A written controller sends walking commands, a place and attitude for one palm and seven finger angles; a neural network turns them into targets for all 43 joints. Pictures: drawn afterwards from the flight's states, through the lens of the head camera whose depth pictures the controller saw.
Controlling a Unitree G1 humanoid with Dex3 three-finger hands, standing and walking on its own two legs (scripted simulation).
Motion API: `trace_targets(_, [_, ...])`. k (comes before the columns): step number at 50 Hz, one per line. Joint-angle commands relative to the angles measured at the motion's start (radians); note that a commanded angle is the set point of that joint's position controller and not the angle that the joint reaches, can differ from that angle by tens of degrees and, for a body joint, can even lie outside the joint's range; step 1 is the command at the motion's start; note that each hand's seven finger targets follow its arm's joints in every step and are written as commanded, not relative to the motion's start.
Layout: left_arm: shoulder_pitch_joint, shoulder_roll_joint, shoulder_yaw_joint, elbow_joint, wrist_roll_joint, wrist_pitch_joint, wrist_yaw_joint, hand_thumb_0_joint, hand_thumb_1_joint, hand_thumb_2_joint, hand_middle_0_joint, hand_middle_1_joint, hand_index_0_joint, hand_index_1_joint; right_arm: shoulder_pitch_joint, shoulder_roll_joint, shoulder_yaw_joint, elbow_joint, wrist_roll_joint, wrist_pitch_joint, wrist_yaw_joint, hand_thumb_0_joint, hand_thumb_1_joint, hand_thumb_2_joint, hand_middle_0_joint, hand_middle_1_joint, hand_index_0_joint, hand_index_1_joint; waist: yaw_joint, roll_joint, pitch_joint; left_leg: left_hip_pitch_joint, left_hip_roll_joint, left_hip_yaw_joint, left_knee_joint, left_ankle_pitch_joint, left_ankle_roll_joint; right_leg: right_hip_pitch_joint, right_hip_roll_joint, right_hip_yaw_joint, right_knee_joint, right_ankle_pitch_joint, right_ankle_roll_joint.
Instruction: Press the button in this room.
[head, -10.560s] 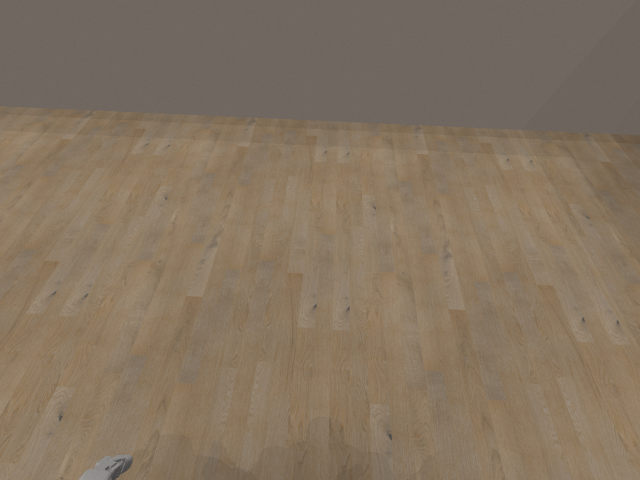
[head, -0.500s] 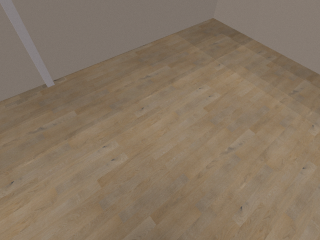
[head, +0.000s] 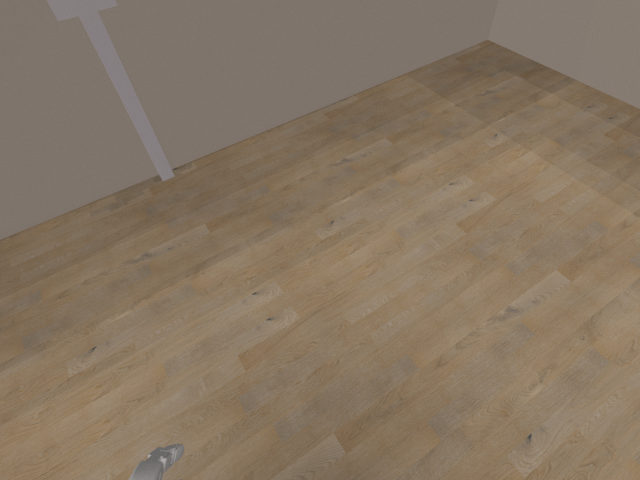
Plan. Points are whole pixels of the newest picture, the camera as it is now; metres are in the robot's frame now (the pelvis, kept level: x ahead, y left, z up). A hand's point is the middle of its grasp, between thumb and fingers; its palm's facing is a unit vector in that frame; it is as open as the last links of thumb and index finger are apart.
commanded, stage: stand and wait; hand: left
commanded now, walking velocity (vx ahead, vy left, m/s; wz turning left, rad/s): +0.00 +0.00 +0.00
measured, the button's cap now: out of the picture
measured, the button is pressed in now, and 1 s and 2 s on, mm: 0 0 0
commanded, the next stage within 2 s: turn or walk to find it in 0.16 s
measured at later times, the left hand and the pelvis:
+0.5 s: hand out of the picture -0.06 +0.19 -0.17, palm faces +0.28 -0.93 -0.24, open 7.3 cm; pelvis -0.03 +0.00 +0.00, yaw +12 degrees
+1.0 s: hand out of the picture +0.07 +0.22 -0.14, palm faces +0.31 -0.92 -0.23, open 7.4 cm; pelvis +0.03 +0.01 +0.01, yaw +20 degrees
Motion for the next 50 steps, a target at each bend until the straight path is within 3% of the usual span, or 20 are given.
trace_targets(1, [0.132, 0.228, 0.049, -0.035, 0.009, -0.027, 0.017, 0.0, 0.9, 0.9, -0.2, -0.3, -0.2, -0.3, -0.033, -0.1, -0.036, -0.095, 0.002, -0.007, -0.007, 0.0, -0.9, -0.9, 0.2, 0.3, 0.2, 0.3, 0.065, -0.235, -0.09, -0.227, 0.026, -0.034, 0.457, -0.272, -0.012, 0.116, -0.419, 0.351, -0.302, 0.27, -0.188])
trace_targets(2, [0.078, 0.199, 0.048, -0.041, 0.007, -0.025, 0.021, 0.0, 0.9, 0.9, -0.2, -0.3, -0.2, -0.3, -0.01, -0.097, -0.038, -0.074, 0.0, 0.003, -0.004, 0.0, -0.9, -0.9, 0.2, 0.3, 0.2, 0.3, 0.039, -0.266, -0.056, -0.226, 0.037, -0.032, 0.519, -0.224, -0.011, 0.061, -0.371, 0.316, -0.32, 0.191, -0.171])
trace_targets(3, [0.045, 0.174, 0.038, -0.047, 0.006, -0.026, 0.017, 0.0, 0.9, 0.9, -0.2, -0.3, -0.2, -0.3, 0.011, -0.093, -0.037, -0.043, -0.001, 0.007, 0.0, 0.0, -0.9, -0.9, 0.2, 0.3, 0.2, 0.3, 0.021, -0.199, -0.03, -0.219, 0.044, -0.015, 0.57, -0.162, -0.016, 0.047, -0.314, 0.255, -0.311, 0.179, -0.15])
trace_targets(4, [0.029, 0.15, 0.028, -0.046, 0.005, -0.03, 0.014, 0.0, 0.9, 0.9, -0.2, -0.3, -0.2, -0.3, 0.033, -0.086, -0.035, -0.024, -0.001, 0.009, 0.005, 0.0, -0.9, -0.9, 0.2, 0.3, 0.2, 0.3, 0.008, -0.191, -0.012, -0.21, 0.053, 0.0, 0.587, -0.111, -0.023, 0.034, -0.275, 0.187, -0.302, 0.197, -0.131])
trace_targets(7, [0.064, 0.126, 0.02, -0.022, 0.006, -0.04, 0.011, 0.0, 0.9, 0.9, -0.2, -0.3, -0.2, -0.3, 0.064, -0.067, -0.028, 0.005, 0.002, 0.01, 0.005, 0.0, -0.9, -0.9, 0.2, 0.3, 0.2, 0.3, 0.009, -0.2, -0.023, -0.189, 0.061, 0.022, 0.56, -0.036, -0.04, 0.06, -0.228, 0.11, -0.304, 0.238, -0.106])
trace_targets(14, [0.199, 0.163, 0.039, 0.038, 0.014, -0.04, 0.014, 0.0, 0.9, 0.9, -0.2, -0.3, -0.2, -0.3, -0.044, -0.062, -0.012, -0.009, 0.006, 0.005, 0.0, 0.0, -0.9, -0.9, 0.2, 0.3, 0.2, 0.3, 0.07, -0.199, -0.062, -0.187, 0.083, 0.069, 0.377, -0.16, -0.066, 0.217, -0.298, 0.111, -0.234, 0.521, -0.165])
trace_targets(19, [0.212, 0.193, 0.051, 0.058, 0.02, -0.03, 0.016, 0.0, 0.9, 0.9, -0.2, -0.3, -0.2, -0.3, -0.087, -0.049, 0.0, -0.025, 0.016, -0.005, 0.001, 0.0, -0.9, -0.9, 0.2, 0.3, 0.2, 0.3, 0.084, -0.218, -0.086, -0.107, 0.086, 0.121, 0.213, -0.201, -0.048, 0.216, -0.335, 0.096, -0.197, 0.557, -0.19])
trace_targets(22, [0.175, 0.205, 0.054, 0.06, 0.019, -0.022, 0.014, 0.0, 0.9, 0.9, -0.2, -0.3, -0.2, -0.3, -0.052, -0.051, 0.0, -0.023, 0.019, -0.011, 0.001, 0.0, -0.9, -0.9, 0.2, 0.3, 0.2, 0.3, 0.056, -0.218, -0.104, -0.013, 0.081, 0.155, 0.073, -0.137, -0.037, 0.171, -0.34, 0.062, -0.157, 0.49, -0.164])
trace_targets(24, [0.151, 0.201, 0.054, 0.054, 0.009, -0.014, 0.012, 0.0, 0.9, 0.9, -0.2, -0.3, -0.2, -0.3, -0.001, -0.067, -0.004, -0.012, 0.015, -0.019, 0.004, 0.0, -0.9, -0.9, 0.2, 0.3, 0.2, 0.3, 0.017, -0.169, -0.116, 0.147, 0.086, 0.162, -0.122, 0.051, -0.022, 0.06, -0.311, -0.005, -0.079, 0.35, -0.094])
trace_targets(25, [0.152, 0.17, 0.05, 0.045, 0.001, -0.006, 0.01, 0.0, 0.9, 0.9, -0.2, -0.3, -0.2, -0.3, 0.026, -0.114, -0.013, -0.011, 0.011, -0.029, 0.005, 0.0, -0.9, -0.9, 0.2, 0.3, 0.2, 0.3, -0.002, -0.025, -0.13, 0.249, 0.164, 0.045, -0.225, 0.131, 0.012, -0.053, -0.244, -0.066, 0.057, 0.208, -0.038])
trace_targets(26, [0.14, 0.107, 0.035, 0.014, -0.005, -0.002, 0.002, 0.0, 0.9, 0.9, -0.2, -0.3, -0.2, -0.3, 0.049, -0.204, -0.032, -0.019, 0.0, -0.031, 0.001, 0.0, -0.9, -0.9, 0.2, 0.3, 0.2, 0.3, -0.016, 0.257, -0.101, 0.303, 0.389, -0.264, -0.295, 0.273, 0.117, -0.276, -0.105, -0.125, 0.249, -0.21, 0.043])
trace_targets(27, [0.069, 0.114, 0.026, -0.011, 0.008, 0.006, 0.0, 0.0, 0.9, 0.9, -0.2, -0.3, -0.2, -0.3, 0.081, -0.236, -0.036, -0.01, -0.001, -0.022, -0.001, 0.0, -0.9, -0.9, 0.2, 0.3, 0.2, 0.3, -0.041, 0.204, -0.084, 0.232, 0.451, -0.297, -0.335, 0.183, 0.183, -0.283, -0.087, -0.046, 0.383, -0.295, 0.038])
trace_targets(28, [0.047, 0.121, 0.032, -0.008, 0.015, 0.012, -0.004, 0.0, 0.9, 0.9, -0.2, -0.3, -0.2, -0.3, 0.059, -0.214, -0.031, -0.008, -0.006, -0.025, -0.008, 0.0, -0.9, -0.9, 0.2, 0.3, 0.2, 0.3, -0.037, 0.164, -0.046, 0.176, 0.423, -0.292, -0.388, -0.066, 0.195, -0.304, -0.099, -0.007, 0.449, -0.255, 0.035])
trace_targets(29, [0.028, 0.122, 0.036, -0.002, 0.022, 0.012, -0.013, 0.0, 0.9, 0.9, -0.2, -0.3, -0.2, -0.3, 0.029, -0.196, -0.025, -0.02, -0.006, -0.03, -0.012, 0.0, -0.9, -0.9, 0.2, 0.3, 0.2, 0.3, -0.025, 0.187, 0.008, 0.137, 0.378, -0.287, -0.411, -0.211, 0.178, -0.348, -0.099, 0.01, 0.493, -0.194, 0.036])
trace_targets(30, [0.033, 0.131, 0.037, 0.003, 0.023, 0.007, -0.024, 0.0, 0.9, 0.9, -0.2, -0.3, -0.2, -0.3, 0.0, -0.175, -0.016, -0.032, -0.006, -0.036, -0.013, 0.0, -0.9, -0.9, 0.2, 0.3, 0.2, 0.3, -0.008, 0.159, 0.048, 0.1, 0.344, -0.266, -0.419, -0.268, 0.165, -0.356, -0.095, 0.026, 0.52, -0.128, 0.032])
trace_targets(32, [0.079, 0.128, 0.036, 0.029, 0.024, -0.008, -0.041, 0.0, 0.9, 0.9, -0.2, -0.3, -0.2, -0.3, -0.01, -0.158, -0.009, -0.036, -0.001, -0.056, -0.012, 0.0, -0.9, -0.9, 0.2, 0.3, 0.2, 0.3, 0.014, 0.096, 0.041, 0.113, 0.293, -0.207, -0.42, -0.223, 0.145, -0.356, -0.087, 0.02, 0.546, -0.032, 0.038])
trace_targets(35, [0.087, 0.121, 0.033, 0.032, 0.024, -0.018, -0.045, 0.0, 0.9, 0.9, -0.2, -0.3, -0.2, -0.3, 0.05, -0.154, -0.011, -0.028, 0.004, -0.076, -0.012, 0.0, -0.9, -0.9, 0.2, 0.3, 0.2, 0.3, 0.008, 0.068, 0.014, 0.164, 0.263, -0.182, -0.419, -0.137, 0.153, -0.37, -0.081, 0.02, 0.54, 0.027, 0.054])
trace_targets(43, [-0.051, 0.093, 0.024, -0.039, 0.018, -0.04, -0.05, 0.0, 0.9, 0.9, -0.2, -0.3, -0.2, -0.3, 0.171, -0.138, -0.024, 0.011, -0.001, -0.095, -0.014, 0.0, -0.9, -0.9, 0.2, 0.3, 0.2, 0.3, -0.029, 0.075, 0.03, 0.22, 0.294, -0.237, -0.412, -0.054, 0.215, -0.374, -0.099, 0.025, 0.286, 0.001, 0.068])
trace_targets(47, [-0.053, 0.075, 0.02, -0.039, 0.015, -0.052, -0.053, 0.0, 0.9, 0.9, -0.2, -0.3, -0.2, -0.3, 0.172, -0.13, -0.025, 0.03, -0.007, -0.093, -0.013, 0.0, -0.9, -0.9, 0.2, 0.3, 0.2, 0.3, -0.016, 0.086, 0.026, 0.137, 0.265, -0.21, -0.359, -0.002, 0.197, -0.191, -0.062, -0.022, 0.082, -0.02, 0.058])
trace_targets(50, [0.125, 0.084, 0.027, 0.036, 0.015, -0.063, -0.045, 0.0, 0.9, 0.9, -0.2, -0.3, -0.2, -0.3, 0.158, -0.107, -0.016, 0.049, -0.003, -0.091, -0.018, 0.0, -0.9, -0.9, 0.2, 0.3, 0.2, 0.3, 0.065, 0.014, -0.029, 0.009, 0.185, -0.123, -0.171, 0.073, 0.129, 0.134, -0.028, -0.046, -0.116, 0.115, 0.045])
